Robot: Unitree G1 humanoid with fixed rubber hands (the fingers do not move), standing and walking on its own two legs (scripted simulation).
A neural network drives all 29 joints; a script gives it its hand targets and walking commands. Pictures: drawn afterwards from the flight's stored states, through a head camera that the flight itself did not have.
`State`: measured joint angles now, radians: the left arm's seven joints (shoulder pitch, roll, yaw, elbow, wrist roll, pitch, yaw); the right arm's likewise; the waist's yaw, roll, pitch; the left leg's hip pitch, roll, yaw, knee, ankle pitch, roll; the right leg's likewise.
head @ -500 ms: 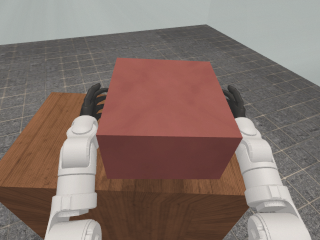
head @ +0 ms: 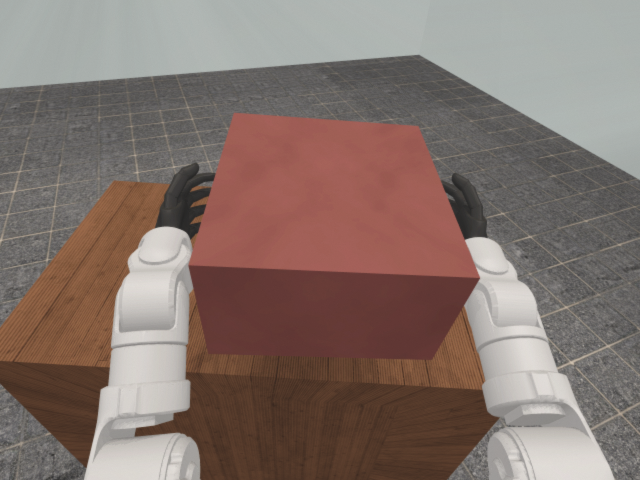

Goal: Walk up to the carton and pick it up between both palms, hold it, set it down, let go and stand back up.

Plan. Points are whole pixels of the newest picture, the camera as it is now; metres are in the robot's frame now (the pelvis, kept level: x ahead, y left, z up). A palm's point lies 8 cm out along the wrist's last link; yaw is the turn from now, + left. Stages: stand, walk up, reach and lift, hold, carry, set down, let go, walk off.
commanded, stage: hold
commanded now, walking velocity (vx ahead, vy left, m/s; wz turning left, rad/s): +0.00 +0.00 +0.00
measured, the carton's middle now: (325, 226) +0.38 +0.00 +0.16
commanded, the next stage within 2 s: set down in 0.68 s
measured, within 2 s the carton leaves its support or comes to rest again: neither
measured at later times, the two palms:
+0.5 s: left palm (190, 225) +0.36 +0.16 +0.17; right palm (473, 232) +0.37 -0.19 +0.16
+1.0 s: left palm (186, 233) +0.36 +0.17 +0.16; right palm (467, 246) +0.36 -0.18 +0.15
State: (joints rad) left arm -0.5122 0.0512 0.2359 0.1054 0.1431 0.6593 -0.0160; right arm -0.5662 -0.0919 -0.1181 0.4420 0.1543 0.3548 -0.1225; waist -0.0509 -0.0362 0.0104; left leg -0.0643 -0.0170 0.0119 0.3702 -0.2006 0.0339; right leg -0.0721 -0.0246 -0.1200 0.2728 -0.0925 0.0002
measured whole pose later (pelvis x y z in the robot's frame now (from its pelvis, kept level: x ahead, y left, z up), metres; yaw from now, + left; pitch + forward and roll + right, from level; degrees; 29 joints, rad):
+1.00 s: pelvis +0.01 +0.00 +0.00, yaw -1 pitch -6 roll -1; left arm -0.50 0.01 0.27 0.22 0.17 0.49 -0.04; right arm -0.53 -0.06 -0.19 0.52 0.05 0.20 -0.06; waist -0.03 -0.03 0.00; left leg -0.05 -0.02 0.02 0.34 -0.20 0.03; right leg -0.08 -0.03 -0.11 0.29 -0.11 0.00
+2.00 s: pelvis +0.05 +0.00 +0.00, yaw +0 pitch +3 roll -2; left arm -0.44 0.04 0.15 0.46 0.09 0.18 0.05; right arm -0.44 -0.09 -0.14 0.65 0.03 -0.05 -0.09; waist -0.02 0.01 -0.02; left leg -0.17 0.00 0.00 0.38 -0.25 0.02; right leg -0.16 0.00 -0.13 0.24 -0.13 0.00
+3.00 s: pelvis +0.04 -0.01 -0.01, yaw -1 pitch +18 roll -2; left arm -0.66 0.09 0.17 1.17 0.01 -0.41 0.08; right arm -0.63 -0.08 -0.32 1.10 -0.17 -0.42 -0.06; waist 0.00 0.05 -0.14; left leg -0.54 0.01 0.00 0.45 -0.24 0.02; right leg -0.53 0.00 -0.12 0.32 -0.11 -0.01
